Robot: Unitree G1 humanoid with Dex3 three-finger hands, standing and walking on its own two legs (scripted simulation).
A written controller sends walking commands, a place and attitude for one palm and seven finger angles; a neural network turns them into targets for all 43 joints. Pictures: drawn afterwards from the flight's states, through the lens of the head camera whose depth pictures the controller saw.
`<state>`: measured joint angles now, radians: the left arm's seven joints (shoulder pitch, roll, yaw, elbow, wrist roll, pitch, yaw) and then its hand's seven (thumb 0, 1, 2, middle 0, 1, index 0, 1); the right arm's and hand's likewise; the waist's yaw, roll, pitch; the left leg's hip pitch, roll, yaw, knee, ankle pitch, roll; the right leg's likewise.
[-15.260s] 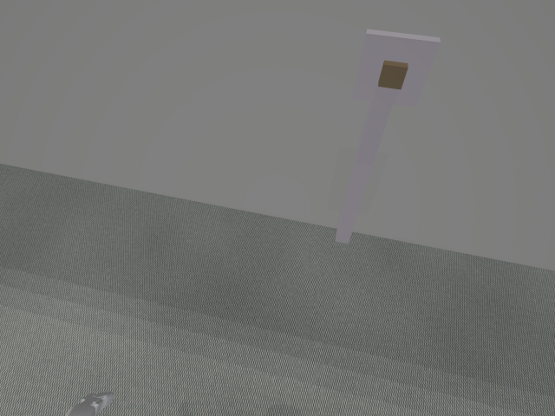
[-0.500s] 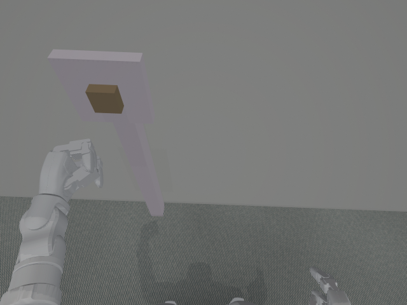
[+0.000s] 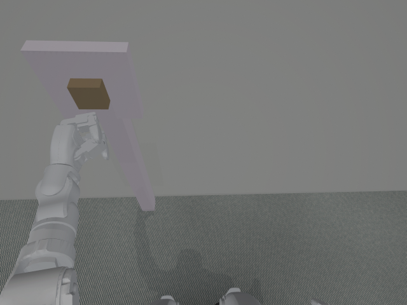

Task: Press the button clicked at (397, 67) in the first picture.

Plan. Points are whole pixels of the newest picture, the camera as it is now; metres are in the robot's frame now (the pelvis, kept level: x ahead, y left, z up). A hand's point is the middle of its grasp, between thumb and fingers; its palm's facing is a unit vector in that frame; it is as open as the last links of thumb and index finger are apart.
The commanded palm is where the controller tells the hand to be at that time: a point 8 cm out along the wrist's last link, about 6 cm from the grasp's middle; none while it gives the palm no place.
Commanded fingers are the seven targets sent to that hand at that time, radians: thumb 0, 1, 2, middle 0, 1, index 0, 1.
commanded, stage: aim a knuckle at the button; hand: left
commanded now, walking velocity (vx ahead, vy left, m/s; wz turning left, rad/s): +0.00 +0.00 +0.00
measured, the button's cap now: (90, 93) +0.51 +0.23 +0.09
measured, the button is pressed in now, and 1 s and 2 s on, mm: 0 0 9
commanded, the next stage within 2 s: press the button with the knuckle in 0.58 s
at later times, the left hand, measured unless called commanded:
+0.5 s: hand (102, 147) +0.40 +0.19 +0.06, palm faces +0.05 -1.00 -0.03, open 3.1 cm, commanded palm +0.37 +0.24 +0.07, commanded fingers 0.00 0.90 0.90 -1.30 -1.50 -1.30 -1.50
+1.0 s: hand (100, 137) +0.42 +0.20 +0.07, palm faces +0.05 -1.00 -0.03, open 3.1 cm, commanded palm +0.39 +0.25 +0.07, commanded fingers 0.00 0.90 0.90 -1.30 -1.50 -1.30 -1.50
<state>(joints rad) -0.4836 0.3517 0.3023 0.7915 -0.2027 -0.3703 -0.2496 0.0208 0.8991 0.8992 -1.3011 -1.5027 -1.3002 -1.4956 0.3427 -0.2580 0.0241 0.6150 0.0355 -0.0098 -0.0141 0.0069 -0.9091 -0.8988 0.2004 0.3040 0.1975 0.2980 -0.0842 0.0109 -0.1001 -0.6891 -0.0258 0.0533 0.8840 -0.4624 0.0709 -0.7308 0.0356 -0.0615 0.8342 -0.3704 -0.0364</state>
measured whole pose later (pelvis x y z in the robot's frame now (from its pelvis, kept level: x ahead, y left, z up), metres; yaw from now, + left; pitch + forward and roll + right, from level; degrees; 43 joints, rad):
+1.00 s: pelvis -0.01 -0.01 +0.00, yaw +1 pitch +15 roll -2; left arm -0.58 0.40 0.30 0.89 -0.20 -0.40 -0.25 0.02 0.90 0.90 -1.30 -1.50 -1.30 -1.50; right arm 0.32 -0.26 0.03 0.61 0.04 0.02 -0.03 0.01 -0.91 -0.90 0.20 0.30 0.20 0.30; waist -0.09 0.01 -0.09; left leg -0.71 -0.02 0.03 0.90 -0.45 0.05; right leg -0.74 0.04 -0.09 0.84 -0.37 -0.05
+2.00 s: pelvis -0.02 +0.00 -0.02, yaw +2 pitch +19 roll -3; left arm -0.89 0.46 0.30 1.21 -0.12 -0.45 -0.19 -0.02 0.78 0.96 -1.30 -1.50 -1.34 -1.50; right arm 0.38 -0.27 0.04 0.67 0.00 0.04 -0.01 0.00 -0.91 -0.90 0.20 0.30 0.20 0.30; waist -0.15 0.02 -0.10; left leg -0.87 -0.03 0.00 0.99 -0.46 0.07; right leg -0.87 0.02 -0.12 0.90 -0.36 -0.04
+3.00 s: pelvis +0.02 +0.00 +0.01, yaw +0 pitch +15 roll -2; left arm -0.28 0.30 0.24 0.58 -0.24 -0.37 -0.22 0.02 0.90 0.90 -1.30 -1.50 -1.30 -1.50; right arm 0.30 -0.25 0.02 0.55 0.05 0.04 0.00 0.00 -0.91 -0.90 0.20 0.30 0.20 0.30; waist -0.05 0.02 -0.12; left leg -0.64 -0.02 0.04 0.85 -0.47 0.07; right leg -0.68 0.04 -0.07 0.79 -0.38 -0.04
